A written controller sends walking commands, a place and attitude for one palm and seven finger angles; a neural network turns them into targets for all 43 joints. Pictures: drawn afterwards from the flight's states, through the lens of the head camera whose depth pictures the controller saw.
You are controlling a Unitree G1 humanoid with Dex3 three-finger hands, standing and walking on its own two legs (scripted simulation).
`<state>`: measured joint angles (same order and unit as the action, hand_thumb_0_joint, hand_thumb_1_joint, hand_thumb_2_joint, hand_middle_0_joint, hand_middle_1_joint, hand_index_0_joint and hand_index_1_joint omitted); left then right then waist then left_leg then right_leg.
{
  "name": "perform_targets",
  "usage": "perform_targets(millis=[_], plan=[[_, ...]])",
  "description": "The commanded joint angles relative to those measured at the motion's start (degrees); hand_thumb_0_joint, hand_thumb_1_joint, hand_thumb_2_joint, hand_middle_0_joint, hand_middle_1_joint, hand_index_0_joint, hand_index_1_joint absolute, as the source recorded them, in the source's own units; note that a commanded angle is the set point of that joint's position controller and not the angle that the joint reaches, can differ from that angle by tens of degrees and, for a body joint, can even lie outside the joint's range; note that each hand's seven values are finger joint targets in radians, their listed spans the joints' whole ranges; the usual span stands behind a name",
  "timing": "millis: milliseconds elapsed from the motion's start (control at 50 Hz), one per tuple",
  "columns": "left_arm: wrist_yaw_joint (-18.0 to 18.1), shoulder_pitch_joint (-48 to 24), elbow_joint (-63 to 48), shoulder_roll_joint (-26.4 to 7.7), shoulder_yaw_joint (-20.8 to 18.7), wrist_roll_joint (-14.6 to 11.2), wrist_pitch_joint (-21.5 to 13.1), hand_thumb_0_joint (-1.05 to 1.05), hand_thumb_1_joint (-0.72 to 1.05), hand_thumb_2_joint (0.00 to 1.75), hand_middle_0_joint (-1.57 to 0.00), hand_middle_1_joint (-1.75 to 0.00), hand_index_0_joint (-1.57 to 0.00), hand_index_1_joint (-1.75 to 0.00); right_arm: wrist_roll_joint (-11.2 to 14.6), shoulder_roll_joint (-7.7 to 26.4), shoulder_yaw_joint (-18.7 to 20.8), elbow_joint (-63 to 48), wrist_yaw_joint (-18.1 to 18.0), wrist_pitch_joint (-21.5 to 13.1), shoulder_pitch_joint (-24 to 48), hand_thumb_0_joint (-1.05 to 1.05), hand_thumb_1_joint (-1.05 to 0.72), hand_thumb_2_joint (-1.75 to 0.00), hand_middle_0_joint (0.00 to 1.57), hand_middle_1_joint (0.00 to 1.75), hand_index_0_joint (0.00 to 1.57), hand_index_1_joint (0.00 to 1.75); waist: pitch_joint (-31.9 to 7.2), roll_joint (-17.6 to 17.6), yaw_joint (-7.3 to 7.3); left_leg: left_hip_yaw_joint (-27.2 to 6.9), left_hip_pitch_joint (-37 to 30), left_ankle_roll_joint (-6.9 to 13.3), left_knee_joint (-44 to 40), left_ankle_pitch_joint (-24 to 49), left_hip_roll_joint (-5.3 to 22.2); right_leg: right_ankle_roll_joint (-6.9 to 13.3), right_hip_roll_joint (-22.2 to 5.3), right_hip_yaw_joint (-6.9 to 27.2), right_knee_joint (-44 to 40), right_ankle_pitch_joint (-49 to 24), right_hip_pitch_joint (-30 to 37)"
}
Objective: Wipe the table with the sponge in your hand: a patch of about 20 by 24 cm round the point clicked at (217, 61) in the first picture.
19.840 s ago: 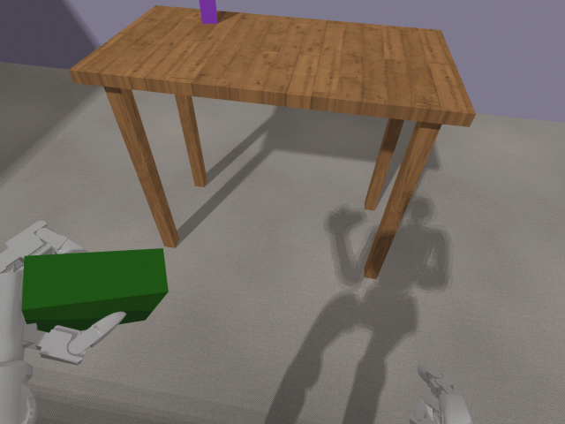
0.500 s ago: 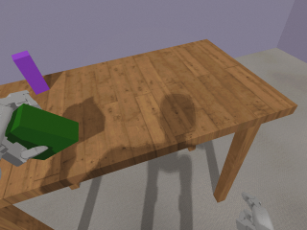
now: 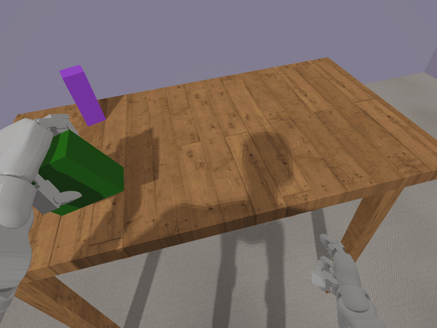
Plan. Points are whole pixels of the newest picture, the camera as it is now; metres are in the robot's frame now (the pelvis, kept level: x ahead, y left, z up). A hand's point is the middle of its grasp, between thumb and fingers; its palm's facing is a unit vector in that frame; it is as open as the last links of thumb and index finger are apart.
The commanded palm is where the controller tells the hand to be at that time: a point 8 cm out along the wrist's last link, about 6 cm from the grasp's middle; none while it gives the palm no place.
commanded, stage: turn the palm down, sponge in hand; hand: left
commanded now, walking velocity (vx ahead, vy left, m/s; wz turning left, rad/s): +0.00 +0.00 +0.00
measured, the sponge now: (74, 182) +0.26 +0.28 +0.18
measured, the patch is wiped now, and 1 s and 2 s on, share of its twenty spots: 0.00 0.00 0.00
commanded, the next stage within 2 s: move the sponge above the wiping area in 0.86 s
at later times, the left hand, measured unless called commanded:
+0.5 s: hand (49, 172) +0.23 +0.27 +0.23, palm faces +0.29 -0.09 -0.95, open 9.3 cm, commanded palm +0.17 +0.27 +0.31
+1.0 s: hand (57, 167) +0.23 +0.26 +0.24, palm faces +0.29 -0.06 -0.95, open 9.3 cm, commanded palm +0.17 +0.26 +0.30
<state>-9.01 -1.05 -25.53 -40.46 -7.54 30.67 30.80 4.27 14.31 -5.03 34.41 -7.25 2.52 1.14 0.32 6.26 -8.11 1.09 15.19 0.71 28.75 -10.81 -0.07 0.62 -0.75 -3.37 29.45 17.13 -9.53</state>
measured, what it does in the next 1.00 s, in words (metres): stands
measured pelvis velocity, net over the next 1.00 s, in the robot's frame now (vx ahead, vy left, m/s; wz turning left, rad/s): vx -0.02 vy -0.02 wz -0.01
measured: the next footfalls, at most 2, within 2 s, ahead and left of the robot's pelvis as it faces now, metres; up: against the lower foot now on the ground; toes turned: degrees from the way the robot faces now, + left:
none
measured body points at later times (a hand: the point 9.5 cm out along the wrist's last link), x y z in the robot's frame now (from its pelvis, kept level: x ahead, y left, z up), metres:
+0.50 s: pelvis -0.02 -0.01 +0.00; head -0.04 -0.06 +0.45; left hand +0.21 +0.27 +0.28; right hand +0.27 -0.17 -0.05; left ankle +0.05 +0.11 -0.74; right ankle -0.01 -0.11 -0.74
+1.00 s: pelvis -0.02 -0.02 +0.00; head -0.04 -0.07 +0.45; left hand +0.21 +0.26 +0.29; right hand +0.26 -0.20 -0.06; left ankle +0.05 +0.11 -0.74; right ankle -0.01 -0.11 -0.74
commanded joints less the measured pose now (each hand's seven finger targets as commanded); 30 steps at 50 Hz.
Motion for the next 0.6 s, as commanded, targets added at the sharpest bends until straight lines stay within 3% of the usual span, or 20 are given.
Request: perform_targets(millis=[0,40,60,120,140,180,220,240,260,320,340,360,420,440,460,500,540,560,580], plan=[[0.7,-16.0,-12.7,-16.7,-8.7,5.4,-3.0,0.0,0.1,1.3,-1.2,-1.6,-1.2,-1.6,-0.7,5.2,1.2,-10.8,0.2,-4.0,14.4,0.0,-0.9,-0.9,0.2,0.3,0.2,0.3,-14.3,1.7,-0.41,-4.3,-10.1,0.0,-5.7,7.6,0.9,2.2,0.6,1.8,-4.9,-6.6,-0.8],[1.7,-17.2,-13.8,-19.6,-12.2,6.5,-2.4,0.0,0.1,1.3,-1.2,-1.6,-1.2,-1.6,-0.3,4.9,0.8,-10.9,0.6,-4.4,17.8,0.0,-0.9,-0.9,0.2,0.3,0.2,0.3,-14.6,2.4,-1.5,-4.8,-9.7,-0.5,-6.1,6.4,0.7,3.1,1.5,3.5,-4.8,-5.4,0.0],[2.2,-18.6,-13.1,-18.3,-11.0,6.3,-2.3,0.0,0.1,1.3,-1.2,-1.6,-1.2,-1.6,-0.9,5.3,1.0,-10.6,0.7,-4.0,16.2,0.0,-0.9,-0.9,0.2,0.3,0.2,0.3,-15.0,2.6,-1.33,-4.5,-8.9,-0.5,-6.1,6.6,1.0,2.9,0.5,2.2,-4.6,-5.8,0.6],[2.9,-19.7,-9.4,-18.1,-10.9,7.3,-0.8,0.0,0.1,1.3,-1.2,-1.6,-1.2,-1.6,-0.7,5.5,1.1,-9.3,1.1,-3.0,15.9,0.0,-0.9,-0.9,0.2,0.3,0.2,0.3,-14.0,2.2,-1.26,-4.3,-8.7,-0.9,-6.4,6.0,1.1,2.5,0.0,2.5,-5.1,-4.8,-0.3],[2.8,-19.2,-8.3,-18.3,-11.7,7.4,0.2,0.0,0.1,1.3,-1.2,-1.6,-1.2,-1.6,-0.2,5.0,0.7,-10.0,1.2,-3.6,19.4,0.0,-0.9,-0.9,0.2,0.3,0.2,0.3,-12.9,1.6,-1.96,-4.7,-8.2,-1.0,-6.4,4.8,0.7,3.5,0.9,4.5,-5.6,-4.0,-0.3],[2.3,-20.4,-7.9,-16.1,-8.6,7.5,-0.1,0.0,0.1,1.3,-1.2,-1.6,-1.2,-1.6,-0.1,5.4,0.9,-9.4,1.3,-3.1,16.9,0.0,-0.9,-0.9,0.2,0.3,0.2,0.3,-13.6,0.1,-0.69,-4.0,-8.3,-0.9,-6.3,4.9,0.9,2.4,-0.1,2.5,-5.7,-4.0,-0.8],[1.4,-20.5,-8.3,-14.9,-6.8,8.1,-0.3,0.0,0.1,1.3,-1.2,-1.6,-1.2,-1.6,-0.1,5.3,1.1,-9.7,1.3,-2.9,17.0,0.0,-0.9,-0.9,0.2,0.3,0.2,0.3,-13.3,0.6,-0.75,-4.0,-8.7,-0.7,-6.3,4.0,0.7,2.4,-0.3,2.8,-5.8,-3.7,-1.4],[1.3,-20.0,-8.6,-14.7,-7.1,8.7,0.1,0.0,0.1,1.3,-1.2,-1.6,-1.2,-1.6,0.5,4.5,0.6,-10.4,1.4,-3.7,20.2,0.0,-0.9,-0.9,0.2,0.3,0.2,0.3,-12.7,0.0,-1.11,-4.3,-8.5,-0.8,-6.1,3.2,0.4,3.2,0.7,4.7,-6.0,-3.1,-1.5],[1.0,-19.7,-8.1,-13.3,-5.4,8.6,-0.2,0.0,0.1,1.3,-1.2,-1.6,-1.2,-1.6,0.0,5.1,1.0,-10.3,1.4,-3.5,17.9,0.0,-0.9,-0.9,0.2,0.3,0.2,0.3,-12.8,-0.5,-0.73,-3.8,-7.8,-0.7,-5.6,3.6,0.7,2.9,-0.2,3.2,-5.9,-4.1,-1.1],[0.7,-19.5,-8.1,-14.0,-5.3,10.2,-1.2,0.0,0.1,1.3,-1.2,-1.6,-1.2,-1.6,0.0,5.2,1.1,-9.8,1.5,-3.2,16.9,0.0,-0.9,-0.9,0.2,0.3,0.2,0.3,-12.4,-1.2,-0.43,-3.7,-8.2,-0.5,-5.7,3.3,0.3,2.4,-0.4,3.3,-6.3,-2.8,-2.1],[1.0,-19.8,-7.9,-14.9,-6.5,10.8,-0.8,0.0,0.1,1.3,-1.2,-1.6,-1.2,-1.6,0.4,4.6,0.7,-10.4,1.6,-3.9,19.9,0.0,-0.9,-0.9,0.2,0.3,0.2,0.3,-11.0,-1.0,-0.95,-4.0,-7.7,-0.7,-5.6,1.9,0.1,3.3,0.4,5.5,-6.7,-1.4,-2.7],[1.1,-20.8,-8.4,-14.2,-5.3,11.0,-1.4,0.0,0.1,1.3,-1.2,-1.6,-1.2,-1.6,-0.1,5.1,1.0,-10.2,1.6,-3.7,18.2,0.0,-0.9,-0.9,0.2,0.3,0.2,0.3,-12.0,-1.0,-0.66,-3.7,-7.4,-0.5,-5.4,2.0,0.2,3.0,-0.4,4.2,-6.4,-1.9,-2.0],[1.9,-22.6,-7.6,-16.0,-6.2,12.4,-2.8,0.0,0.1,1.3,-1.2,-1.6,-1.2,-1.6,-0.5,5.1,1.1,-9.6,1.4,-3.5,17.5,0.0,-0.9,-0.9,0.2,0.3,0.2,0.3,-12.0,0.2,-0.87,-3.5,-8.3,-0.5,-5.1,2.1,-0.3,2.9,-0.8,5.3,-7.0,0.0,-2.7],[2.4,-23.1,-7.7,-17.9,-8.1,13.2,-2.6,0.0,0.1,1.3,-1.2,-1.6,-1.2,-1.6,-0.2,4.7,0.8,-9.9,1.5,-4.2,19.8,0.0,-0.9,-0.9,0.2,0.3,0.2,0.3,-11.5,-0.8,-1.21,-3.9,-8.1,-0.8,-4.9,0.9,-0.6,3.6,0.2,7.8,-7.5,1.7,-2.8],[2.6,-24.1,-7.8,-16.6,-6.7,13.0,-3.1,0.0,0.1,1.3,-1.2,-1.6,-1.2,-1.6,-0.6,5.1,1.1,-9.8,1.5,-4.1,18.6,0.0,-0.9,-0.9,0.2,0.3,0.2,0.3,-13.0,0.1,-1.0,-3.4,-8.1,-0.5,-4.5,2.0,-0.4,3.3,-0.6,5.9,-7.0,0.3,-2.1],[2.8,-23.5,-5.9,-17.0,-7.2,12.9,-3.6,0.0,0.1,1.3,-1.2,-1.6,-1.2,-1.6,-0.9,5.2,1.2,-9.0,1.6,-3.9,17.9,0.0,-0.9,-0.9,0.2,0.3,0.2,0.3,-12.8,0.7,-1.43,-3.4,-8.3,-0.6,-4.6,3.1,-0.5,3.2,-0.9,5.6,-7.0,-0.4,-1.9],[3.0,-22.5,-6.1,-18.3,-9.2,13.0,-3.4,0.0,0.1,1.3,-1.2,-1.6,-1.2,-1.6,-0.4,4.6,1.0,-9.5,1.7,-4.4,20.0,0.0,-0.9,-0.9,0.2,0.3,0.2,0.3,-12.4,-0.6,-1.85,-3.7,-8.6,-0.8,-4.0,3.4,-0.6,3.8,-0.1,8.6,-7.8,0.1,-2.1],[2.8,-23.5,-5.9,-15.9,-6.7,12.4,-3.6,0.0,0.1,1.3,-1.2,-1.6,-1.2,-1.6,-0.5,5.0,1.1,-9.4,1.8,-4.2,18.6,0.0,-0.9,-0.9,0.2,0.3,0.2,0.3,-12.4,-0.9,-1.07,-3.2,-8.0,-0.7,-4.0,3.4,-0.3,3.2,-0.9,6.0,-7.5,-0.6,-2.0],[2.8,-23.5,-5.3,-15.8,-7.0,12.3,-4.0,0.0,0.1,1.3,-1.2,-1.6,-1.2,-1.6,-0.4,4.8,1.3,-8.9,1.9,-4.3,18.1,0.0,-0.9,-0.9,0.2,0.3,0.2,0.3,-12.0,-0.5,-0.85,-3.0,-8.5,-0.7,-4.1,3.6,-0.4,2.9,-1.0,6.4,-7.8,-0.6,-2.6]])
